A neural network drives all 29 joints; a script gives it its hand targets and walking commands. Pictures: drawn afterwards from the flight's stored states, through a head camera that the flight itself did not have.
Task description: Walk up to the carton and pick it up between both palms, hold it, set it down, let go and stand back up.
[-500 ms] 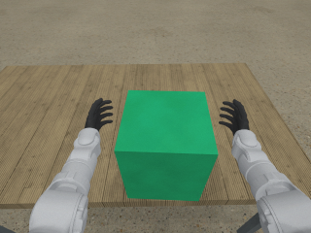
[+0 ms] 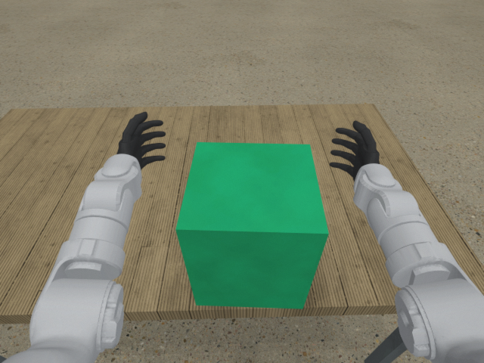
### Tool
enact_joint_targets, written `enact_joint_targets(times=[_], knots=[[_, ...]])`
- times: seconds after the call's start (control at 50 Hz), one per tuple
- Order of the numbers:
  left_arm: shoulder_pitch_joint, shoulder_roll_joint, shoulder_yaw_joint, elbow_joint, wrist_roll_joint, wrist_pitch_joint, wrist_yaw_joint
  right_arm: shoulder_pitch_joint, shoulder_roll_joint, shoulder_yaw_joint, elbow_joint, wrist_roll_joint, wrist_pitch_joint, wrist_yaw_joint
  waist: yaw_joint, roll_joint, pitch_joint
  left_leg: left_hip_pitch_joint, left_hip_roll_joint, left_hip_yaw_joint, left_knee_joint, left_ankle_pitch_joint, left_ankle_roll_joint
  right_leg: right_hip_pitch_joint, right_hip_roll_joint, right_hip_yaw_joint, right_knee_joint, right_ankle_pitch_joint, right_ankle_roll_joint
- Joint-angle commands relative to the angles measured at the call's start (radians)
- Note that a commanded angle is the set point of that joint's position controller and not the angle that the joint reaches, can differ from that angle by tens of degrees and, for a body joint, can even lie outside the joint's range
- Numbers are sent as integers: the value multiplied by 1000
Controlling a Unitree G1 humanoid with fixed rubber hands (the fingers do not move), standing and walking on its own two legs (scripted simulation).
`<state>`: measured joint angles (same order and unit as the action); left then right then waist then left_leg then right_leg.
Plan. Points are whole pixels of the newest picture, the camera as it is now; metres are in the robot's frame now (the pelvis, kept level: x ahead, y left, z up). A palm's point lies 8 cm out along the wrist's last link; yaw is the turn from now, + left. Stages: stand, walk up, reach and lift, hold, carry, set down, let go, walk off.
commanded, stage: set down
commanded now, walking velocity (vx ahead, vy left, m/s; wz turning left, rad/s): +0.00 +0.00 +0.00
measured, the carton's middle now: (251, 227) +0.37 +0.00 +0.02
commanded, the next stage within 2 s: none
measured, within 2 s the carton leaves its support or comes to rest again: neither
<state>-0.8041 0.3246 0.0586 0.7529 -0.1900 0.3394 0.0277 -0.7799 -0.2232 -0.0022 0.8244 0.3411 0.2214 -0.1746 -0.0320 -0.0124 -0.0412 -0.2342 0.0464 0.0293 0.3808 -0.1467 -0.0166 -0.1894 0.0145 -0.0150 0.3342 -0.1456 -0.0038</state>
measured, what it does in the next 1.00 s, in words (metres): stands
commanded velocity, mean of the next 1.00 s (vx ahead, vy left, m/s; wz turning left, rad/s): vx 0.00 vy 0.00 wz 0.00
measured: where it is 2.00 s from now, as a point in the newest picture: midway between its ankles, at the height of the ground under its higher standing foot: outside the picture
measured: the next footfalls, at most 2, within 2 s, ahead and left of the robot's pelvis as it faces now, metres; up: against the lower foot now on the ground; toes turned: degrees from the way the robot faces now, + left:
none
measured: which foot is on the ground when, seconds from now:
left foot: down 0.00-1.00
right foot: down 0.00-1.00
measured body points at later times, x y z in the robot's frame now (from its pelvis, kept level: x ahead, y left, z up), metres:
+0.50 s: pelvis +0.01 +0.00 +0.00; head -0.01 +0.02 +0.45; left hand +0.39 +0.22 +0.15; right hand +0.37 -0.21 +0.14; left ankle +0.03 +0.13 -0.75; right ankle +0.02 -0.12 -0.75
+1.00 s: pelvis +0.01 +0.00 +0.00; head +0.01 +0.01 +0.45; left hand +0.31 +0.22 +0.08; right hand +0.29 -0.21 +0.07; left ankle +0.03 +0.13 -0.75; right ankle +0.02 -0.12 -0.75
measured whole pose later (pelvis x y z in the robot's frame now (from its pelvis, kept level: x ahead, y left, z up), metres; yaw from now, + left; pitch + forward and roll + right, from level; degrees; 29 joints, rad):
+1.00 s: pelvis +0.01 +0.00 +0.00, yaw -1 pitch -3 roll +0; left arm -0.06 0.25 0.10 0.05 -0.19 0.31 -0.01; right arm 0.03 -0.17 -0.04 0.03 0.24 0.20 -0.13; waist 0.01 -0.01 0.04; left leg -0.12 0.04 0.05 0.32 -0.15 -0.02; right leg -0.10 0.01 0.01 0.31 -0.16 0.00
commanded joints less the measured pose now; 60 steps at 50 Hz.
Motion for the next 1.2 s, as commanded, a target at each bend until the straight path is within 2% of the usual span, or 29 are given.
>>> enact_joint_targets(times=[0.0, 0.04, 0.1, 0.16, 0.2, 0.24, 0.3, 0.32, 0.38, 0.4, 0.42, 0.5, 0.58, 0.6, 0.66, 0.7, 0.84, 0.88, 1.0, 1.1, 1.18], knots=[[-424, 135, 40, -217, 2, 32, -5, -397, -168, -41, -191, 3, 10, -1, -19, 47, -397, 245, -46, 16, -12, 163, 1, 53, 37, -28, -37, 149, 37], [-410, 145, 52, -253, 2, 65, -7, -390, -175, -32, -218, 19, 32, 4, -12, 45, -413, 248, -48, 19, -11, 195, 1, 74, 38, -27, -34, 180, 37], [-408, 161, 66, -304, 6, 110, -13, -388, -192, -45, -257, 25, 61, 8, -22, 45, -421, 251, -50, 18, -12, 210, -2, 92, 40, -28, -34, 207, 38], [-385, 161, 71, -299, 17, 143, -25, -357, -185, -28, -235, 42, 92, 12, -25, 49, -354, 225, -52, 17, -30, 181, 2, 102, 34, -19, -40, 200, 39], [-359, 175, 90, -358, 12, 157, -28, -349, -191, -16, -315, 57, 97, 16, -4, 31, -389, 220, -56, 22, -31, 198, 10, 129, 34, -16, -37, 223, 40], [-299, 165, 101, -380, 29, 183, -39, -294, -200, -12, -313, 67, 110, 16, -16, 32, -364, 242, -55, 17, -28, 249, 2, 142, 40, -17, -39, 268, 37], [-227, 156, 118, -444, 40, 208, -55, -226, -197, -13, -385, 70, 117, 12, -16, 26, -338, 243, -56, 18, -38, 237, 3, 148, 40, -15, -51, 245, 34], [-176, 146, 129, -462, 46, 210, -58, -184, -184, -4, -414, 69, 117, 13, -3, 17, -315, 239, -58, 19, -43, 233, 7, 155, 40, -14, -51, 237, 34], [-85, 124, 134, -562, 48, 205, -62, -80, -163, -24, -511, 54, 109, 12, -9, 22, -291, 244, -58, 16, -51, 214, 4, 145, 40, -14, -57, 209, 28], [-94, 122, 131, -575, 49, 209, -61, -77, -162, -41, -524, 44, 111, 12, -12, 41, -266, 237, -57, 16, -57, 188, 0, 119, 39, -16, -62, 169, 22], [-44, 111, 141, -604, 55, 207, -58, -22, -148, -35, -552, 39, 108, 14, 0, 41, -252, 239, -57, 19, -59, 184, 1, 125, 37, -13, -64, 158, 21], [2, 98, 123, -731, 25, 191, -44, 38, -129, -78, -696, 2, 89, 11, -10, 57, -267, 240, -56, 20, -57, 146, -5, 95, 33, -14, -57, 121, 17], [117, 90, 129, -814, 8, 169, -33, 164, -118, -89, -795, -28, 70, 11, 4, 46, -289, 265, -53, 23, -47, 167, -10, 94, 33, -11, -46, 129, 18], [130, 88, 130, -823, 3, 162, -33, 181, -111, -93, -812, -35, 67, 10, 2, 36, -278, 262, -55, 25, -47, 168, -9, 89, 30, -7, -49, 133, 21], [208, 77, 135, -847, 6, 135, -33, 268, -91, -85, -851, -48, 53, 12, 22, 35, -251, 251, -55, 30, -55, 141, -6, 88, 25, 0, -49, 101, 21], [244, 66, 120, -858, 0, 114, -35, 312, -82, -88, -872, -55, 42, 13, 16, 38, -230, 242, -53, 27, -62, 119, -7, 78, 23, 3, -55, 74, 17], [425, 34, 97, -860, 2, 26, -38, 505, -44, -77, -911, -80, 0, 31, 32, 31, -149, 252, -48, 17, -73, 115, -2, 56, 12, 19, -76, 38, 6], [488, 35, 96, -863, 5, -14, -39, 567, -35, -66, -939, -85, -25, 38, 46, 22, -148, 254, -51, 17, -71, 140, 1, 62, 10, 25, -79, 50, 7], [604, 39, 65, -871, -11, -139, -40, 697, -12, -67, -1003, -121, -103, 52, 51, 12, -130, 261, -48, 5, -68, 156, 7, 47, 2, 36, -92, 46, 1], [731, 38, 31, -858, -14, -239, -38, 840, 3, -61, -983, -134, -160, 65, 48, 23, -99, 275, -40, -10, -61, 191, 3, 37, -3, 47, -108, 44, -9], [826, 47, 11, -855, -21, -317, -38, 928, 11, -47, -988, -139, -213, 74, 60, 29, -90, 281, -39, -19, -50, 242, -1, 40, -8, 55, -111, 68, -16]])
